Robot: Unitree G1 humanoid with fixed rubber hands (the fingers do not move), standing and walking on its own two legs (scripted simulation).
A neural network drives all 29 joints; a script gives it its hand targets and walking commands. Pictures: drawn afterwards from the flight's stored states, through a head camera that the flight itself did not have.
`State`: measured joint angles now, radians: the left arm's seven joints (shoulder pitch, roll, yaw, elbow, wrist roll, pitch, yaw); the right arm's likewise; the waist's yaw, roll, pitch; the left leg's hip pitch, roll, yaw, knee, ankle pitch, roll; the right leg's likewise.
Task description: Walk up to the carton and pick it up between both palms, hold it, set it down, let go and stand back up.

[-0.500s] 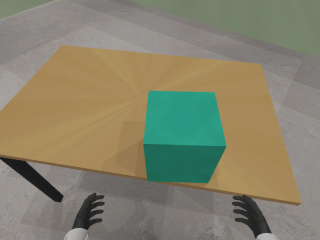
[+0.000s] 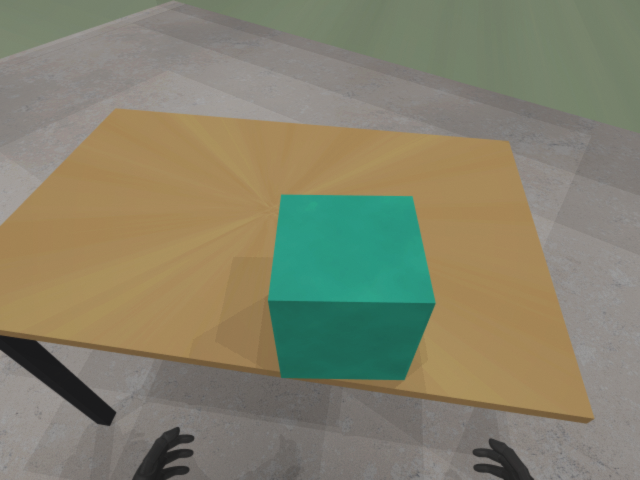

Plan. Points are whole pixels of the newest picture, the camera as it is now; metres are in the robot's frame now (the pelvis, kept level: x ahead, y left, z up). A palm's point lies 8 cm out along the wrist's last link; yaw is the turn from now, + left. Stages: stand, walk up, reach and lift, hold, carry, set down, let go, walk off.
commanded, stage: stand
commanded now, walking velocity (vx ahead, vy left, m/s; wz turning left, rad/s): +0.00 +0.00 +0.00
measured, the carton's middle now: (344, 290) +0.38 -0.02 +0.00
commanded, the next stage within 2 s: none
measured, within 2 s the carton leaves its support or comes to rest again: neither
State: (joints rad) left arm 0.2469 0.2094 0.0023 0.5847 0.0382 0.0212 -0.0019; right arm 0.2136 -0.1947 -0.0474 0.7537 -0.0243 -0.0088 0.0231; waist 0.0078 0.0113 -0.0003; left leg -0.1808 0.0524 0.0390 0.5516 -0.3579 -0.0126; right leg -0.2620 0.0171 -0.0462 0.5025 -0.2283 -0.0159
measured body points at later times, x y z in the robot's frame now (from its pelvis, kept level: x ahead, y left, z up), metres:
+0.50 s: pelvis -0.01 +0.02 +0.01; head -0.03 +0.02 +0.46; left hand -0.01 +0.25 -0.15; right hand -0.02 -0.21 -0.14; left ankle -0.04 +0.12 -0.73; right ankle +0.02 -0.11 -0.73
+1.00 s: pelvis -0.02 +0.03 +0.01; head -0.03 +0.03 +0.46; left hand -0.06 +0.22 -0.16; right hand -0.07 -0.16 -0.16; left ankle -0.04 +0.12 -0.73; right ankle +0.02 -0.11 -0.73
